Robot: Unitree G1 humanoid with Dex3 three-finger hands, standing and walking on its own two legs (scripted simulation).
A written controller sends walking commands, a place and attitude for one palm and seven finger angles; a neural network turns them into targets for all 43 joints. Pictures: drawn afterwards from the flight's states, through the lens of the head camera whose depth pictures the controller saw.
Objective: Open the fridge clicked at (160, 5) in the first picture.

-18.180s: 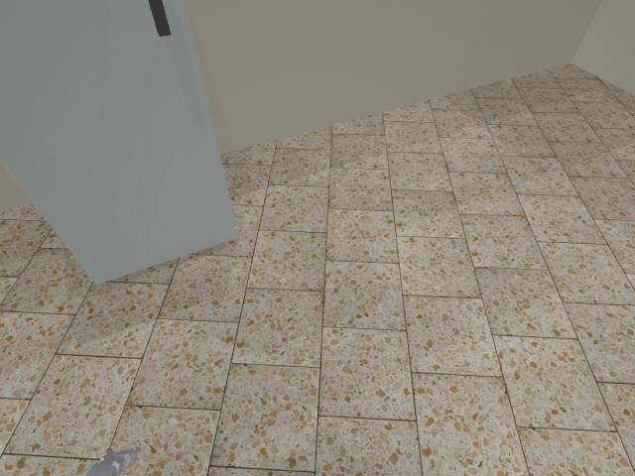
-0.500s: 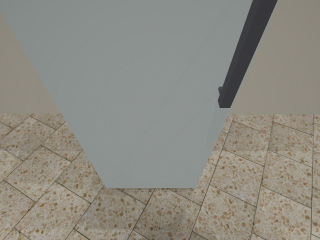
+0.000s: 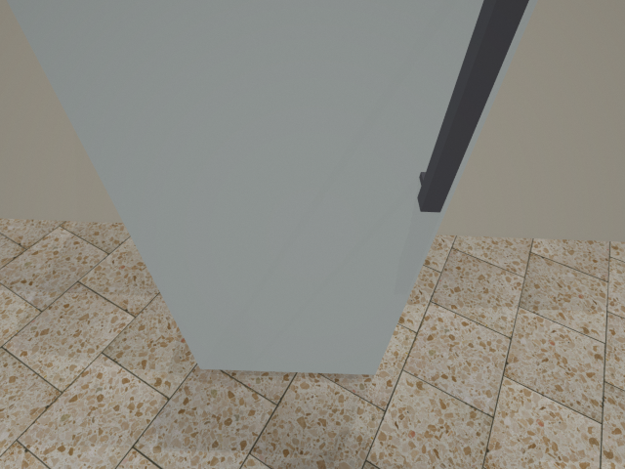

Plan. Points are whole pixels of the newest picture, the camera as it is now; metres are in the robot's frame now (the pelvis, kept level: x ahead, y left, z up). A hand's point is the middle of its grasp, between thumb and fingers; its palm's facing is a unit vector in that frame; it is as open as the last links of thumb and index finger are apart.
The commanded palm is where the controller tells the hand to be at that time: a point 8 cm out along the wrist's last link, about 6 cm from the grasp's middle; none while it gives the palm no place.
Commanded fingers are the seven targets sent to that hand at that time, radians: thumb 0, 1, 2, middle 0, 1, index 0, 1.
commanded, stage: come to a stop and stand still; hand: right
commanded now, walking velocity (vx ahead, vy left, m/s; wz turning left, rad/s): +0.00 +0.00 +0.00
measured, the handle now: (462, 89) +0.46 -0.12 +0.27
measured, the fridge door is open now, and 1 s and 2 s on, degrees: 0 0 0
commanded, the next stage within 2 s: look again from close up in 0.80 s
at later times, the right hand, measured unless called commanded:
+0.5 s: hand out of the picture +0.02 -0.18 -0.16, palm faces +0.04 +0.97 -0.23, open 7.4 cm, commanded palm none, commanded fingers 0.00 -0.90 -0.90 0.20 0.30 0.20 0.30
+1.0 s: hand out of the picture +0.03 -0.16 -0.16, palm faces +0.03 +0.97 -0.23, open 7.4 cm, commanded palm none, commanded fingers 0.00 -0.90 -0.90 0.20 0.30 0.20 0.30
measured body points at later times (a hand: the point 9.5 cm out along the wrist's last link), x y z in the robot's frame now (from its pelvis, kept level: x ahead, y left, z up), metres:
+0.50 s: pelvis +0.01 +0.00 +0.01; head +0.02 +0.02 +0.46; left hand +0.01 +0.22 -0.16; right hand +0.02 -0.23 -0.14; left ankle +0.02 +0.11 -0.73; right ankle -0.06 -0.10 -0.73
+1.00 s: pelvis +0.00 +0.02 +0.01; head +0.02 +0.03 +0.46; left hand +0.00 +0.24 -0.16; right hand +0.03 -0.22 -0.14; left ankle +0.02 +0.11 -0.73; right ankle -0.06 -0.10 -0.73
